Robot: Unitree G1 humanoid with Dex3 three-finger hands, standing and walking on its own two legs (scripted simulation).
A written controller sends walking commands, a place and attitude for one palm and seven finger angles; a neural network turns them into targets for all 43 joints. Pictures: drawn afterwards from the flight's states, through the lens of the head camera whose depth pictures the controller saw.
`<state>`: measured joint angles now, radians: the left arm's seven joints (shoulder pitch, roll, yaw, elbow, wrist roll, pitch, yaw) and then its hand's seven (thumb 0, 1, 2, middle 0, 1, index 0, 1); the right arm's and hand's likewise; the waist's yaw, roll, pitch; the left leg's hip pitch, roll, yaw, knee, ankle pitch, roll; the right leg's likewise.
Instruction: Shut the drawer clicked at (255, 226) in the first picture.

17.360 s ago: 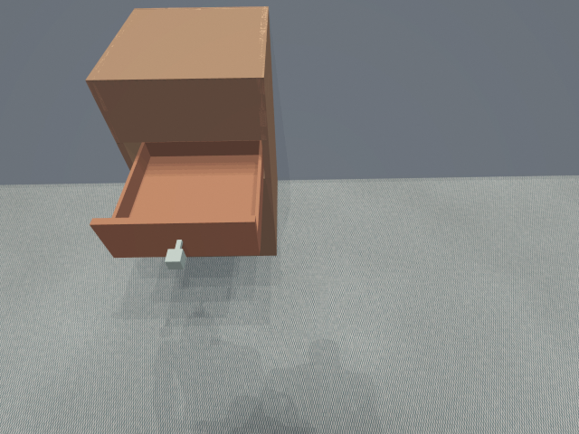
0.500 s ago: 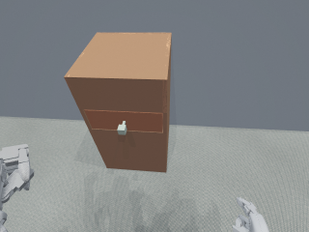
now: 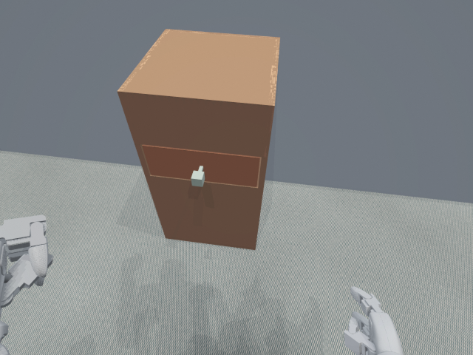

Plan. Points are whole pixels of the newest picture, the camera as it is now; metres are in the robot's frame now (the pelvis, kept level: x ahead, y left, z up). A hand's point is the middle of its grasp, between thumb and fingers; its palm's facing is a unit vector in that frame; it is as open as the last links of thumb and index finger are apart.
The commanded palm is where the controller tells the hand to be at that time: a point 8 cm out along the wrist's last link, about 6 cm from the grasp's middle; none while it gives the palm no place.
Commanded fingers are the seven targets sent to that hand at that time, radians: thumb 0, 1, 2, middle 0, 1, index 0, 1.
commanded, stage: step back with the hand held close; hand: left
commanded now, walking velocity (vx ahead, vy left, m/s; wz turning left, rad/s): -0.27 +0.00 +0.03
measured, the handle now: (199, 174) +0.69 +0.17 -0.23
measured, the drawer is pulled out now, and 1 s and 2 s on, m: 0.00 0.00 0.00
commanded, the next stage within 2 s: stop stepping back and stand still in 1.14 s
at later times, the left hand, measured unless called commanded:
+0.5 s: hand (46, 259) +0.18 +0.23 +0.18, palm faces +0.35 -0.78 -0.52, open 3.2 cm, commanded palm +0.11 +0.28 +0.19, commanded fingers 0.00 0.90 0.90 -1.40 -1.60 -1.40 -1.60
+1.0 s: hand out of the picture +0.10 +0.24 +0.19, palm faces +0.41 -0.78 -0.47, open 3.2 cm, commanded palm +0.03 +0.27 +0.19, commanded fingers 0.00 0.90 0.90 -1.40 -1.60 -1.40 -1.60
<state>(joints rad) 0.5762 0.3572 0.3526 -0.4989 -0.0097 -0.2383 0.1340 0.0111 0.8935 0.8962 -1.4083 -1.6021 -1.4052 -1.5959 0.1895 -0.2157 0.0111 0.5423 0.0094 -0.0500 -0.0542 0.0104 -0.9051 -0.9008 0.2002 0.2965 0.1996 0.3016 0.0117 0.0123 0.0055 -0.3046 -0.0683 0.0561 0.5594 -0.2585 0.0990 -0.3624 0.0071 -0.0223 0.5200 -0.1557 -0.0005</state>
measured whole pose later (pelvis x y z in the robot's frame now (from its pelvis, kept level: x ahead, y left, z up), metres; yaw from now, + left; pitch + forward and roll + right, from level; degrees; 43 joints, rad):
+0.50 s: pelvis -0.02 -0.01 -0.01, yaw +0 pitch +1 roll -1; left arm 0.59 0.44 0.45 -0.63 0.00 -0.30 0.12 0.01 0.89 0.90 -1.41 -1.60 -1.41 -1.60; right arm 0.22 -0.21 -0.01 0.57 -0.01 -0.06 -0.06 0.01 -0.90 -0.90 0.20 0.30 0.20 0.30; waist -0.02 -0.03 0.04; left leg -0.40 -0.06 0.05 0.67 -0.28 0.09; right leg -0.42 0.05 0.06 0.67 -0.24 0.01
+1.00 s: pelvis -0.09 -0.02 +0.01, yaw +2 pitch +4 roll -3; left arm 0.62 0.44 0.45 -0.64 -0.03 -0.29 0.14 0.01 0.89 0.90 -1.41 -1.60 -1.41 -1.60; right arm 0.21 -0.17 -0.02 0.62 -0.02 -0.10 -0.06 0.01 -0.91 -0.90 0.20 0.30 0.20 0.30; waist 0.00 -0.03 -0.02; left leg -0.43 0.02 -0.02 0.55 -0.19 0.03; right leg -0.39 0.07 0.03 0.82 -0.41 0.01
